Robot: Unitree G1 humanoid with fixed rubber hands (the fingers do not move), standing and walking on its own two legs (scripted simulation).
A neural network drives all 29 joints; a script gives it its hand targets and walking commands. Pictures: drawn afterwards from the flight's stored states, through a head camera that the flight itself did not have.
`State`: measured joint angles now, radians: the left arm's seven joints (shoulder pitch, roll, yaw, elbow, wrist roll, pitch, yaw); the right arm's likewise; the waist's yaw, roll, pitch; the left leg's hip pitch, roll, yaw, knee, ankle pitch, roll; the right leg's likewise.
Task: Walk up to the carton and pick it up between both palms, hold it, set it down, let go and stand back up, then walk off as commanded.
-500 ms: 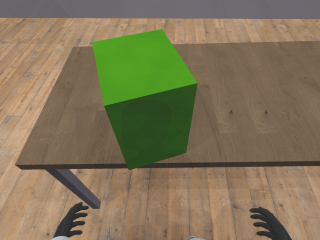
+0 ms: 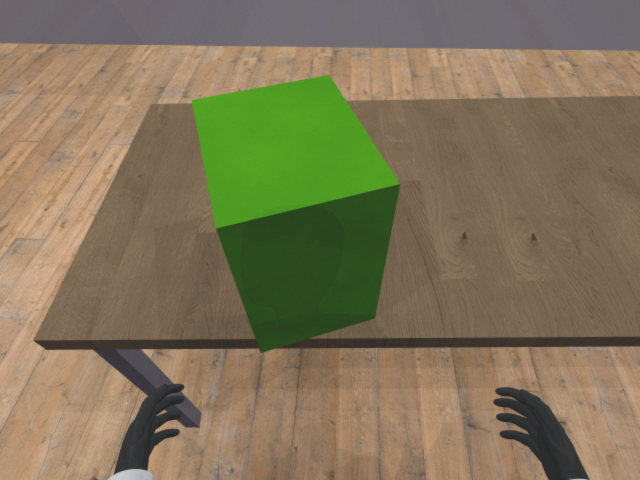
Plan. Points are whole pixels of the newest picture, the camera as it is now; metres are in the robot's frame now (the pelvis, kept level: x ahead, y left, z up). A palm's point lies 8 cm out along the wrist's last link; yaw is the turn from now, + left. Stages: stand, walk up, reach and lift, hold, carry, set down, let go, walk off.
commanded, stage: reach and lift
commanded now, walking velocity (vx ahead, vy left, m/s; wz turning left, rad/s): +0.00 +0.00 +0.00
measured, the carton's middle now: (293, 221) +0.46 +0.07 +0.06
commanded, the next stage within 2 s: none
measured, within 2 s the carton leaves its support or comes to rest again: neither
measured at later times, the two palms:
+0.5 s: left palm (145, 425) +0.20 +0.22 +0.01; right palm (549, 430) +0.20 -0.22 +0.00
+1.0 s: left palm (161, 380) +0.23 +0.20 +0.05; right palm (543, 369) +0.25 -0.22 +0.04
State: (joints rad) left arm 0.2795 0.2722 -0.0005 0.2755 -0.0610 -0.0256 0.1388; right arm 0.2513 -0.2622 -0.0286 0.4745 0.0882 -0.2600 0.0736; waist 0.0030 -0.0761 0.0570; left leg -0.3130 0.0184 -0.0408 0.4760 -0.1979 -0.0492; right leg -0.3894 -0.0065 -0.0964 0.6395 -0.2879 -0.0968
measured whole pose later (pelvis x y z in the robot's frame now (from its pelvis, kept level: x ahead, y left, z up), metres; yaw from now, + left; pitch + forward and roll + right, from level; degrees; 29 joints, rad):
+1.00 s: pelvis +0.00 +0.00 +0.00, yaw +0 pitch +2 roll +3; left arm 0.21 0.11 0.00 -0.22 -0.08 0.35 0.27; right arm 0.14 -0.26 -0.03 0.10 0.25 0.00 0.06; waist 0.00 -0.08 0.01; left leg -0.30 0.02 -0.04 0.44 -0.19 -0.05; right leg -0.37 0.00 -0.10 0.60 -0.27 -0.09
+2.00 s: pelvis +0.01 +0.00 +0.01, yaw +0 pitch +3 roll +3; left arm -0.31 0.13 0.12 -0.27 -0.08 0.86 0.26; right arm -0.49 -0.32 -0.01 0.16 0.40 0.40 -0.08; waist 0.01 -0.08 0.01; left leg -0.28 0.03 -0.04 0.39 -0.16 -0.08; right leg -0.37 0.01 -0.10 0.57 -0.26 -0.10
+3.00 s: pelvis +0.01 +0.00 +0.01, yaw +0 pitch +3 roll +3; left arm -0.67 0.21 0.13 0.17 -0.08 0.76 0.23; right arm -0.91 -0.35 0.02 0.64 0.46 0.39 -0.08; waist 0.07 -0.08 0.02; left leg -0.28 0.03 -0.04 0.39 -0.16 -0.09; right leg -0.37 0.01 -0.09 0.56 -0.26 -0.10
